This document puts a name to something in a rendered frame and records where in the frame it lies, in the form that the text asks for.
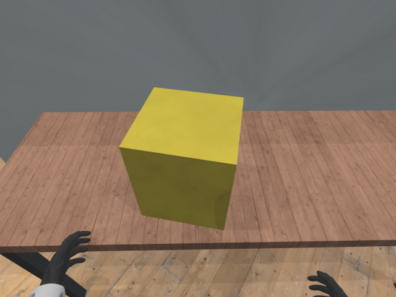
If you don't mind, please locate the robot left forearm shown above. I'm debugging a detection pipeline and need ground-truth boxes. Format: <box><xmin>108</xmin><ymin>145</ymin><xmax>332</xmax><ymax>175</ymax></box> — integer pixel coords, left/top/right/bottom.
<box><xmin>29</xmin><ymin>283</ymin><xmax>65</xmax><ymax>297</ymax></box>

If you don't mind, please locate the robot right hand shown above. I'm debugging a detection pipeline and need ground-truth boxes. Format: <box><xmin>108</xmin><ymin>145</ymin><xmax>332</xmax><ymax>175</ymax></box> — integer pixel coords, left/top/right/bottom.
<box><xmin>308</xmin><ymin>271</ymin><xmax>348</xmax><ymax>297</ymax></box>

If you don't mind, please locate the robot left hand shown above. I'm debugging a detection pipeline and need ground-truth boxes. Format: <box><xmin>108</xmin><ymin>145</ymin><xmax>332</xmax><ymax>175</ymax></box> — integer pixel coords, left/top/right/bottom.
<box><xmin>40</xmin><ymin>231</ymin><xmax>91</xmax><ymax>286</ymax></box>

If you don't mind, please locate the carton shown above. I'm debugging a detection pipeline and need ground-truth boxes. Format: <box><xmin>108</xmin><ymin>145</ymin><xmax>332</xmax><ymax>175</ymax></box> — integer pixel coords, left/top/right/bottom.
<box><xmin>119</xmin><ymin>87</ymin><xmax>244</xmax><ymax>230</ymax></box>

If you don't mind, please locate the table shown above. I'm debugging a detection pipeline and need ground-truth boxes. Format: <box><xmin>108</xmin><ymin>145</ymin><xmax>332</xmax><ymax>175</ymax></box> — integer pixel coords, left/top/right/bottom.
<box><xmin>0</xmin><ymin>110</ymin><xmax>396</xmax><ymax>297</ymax></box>

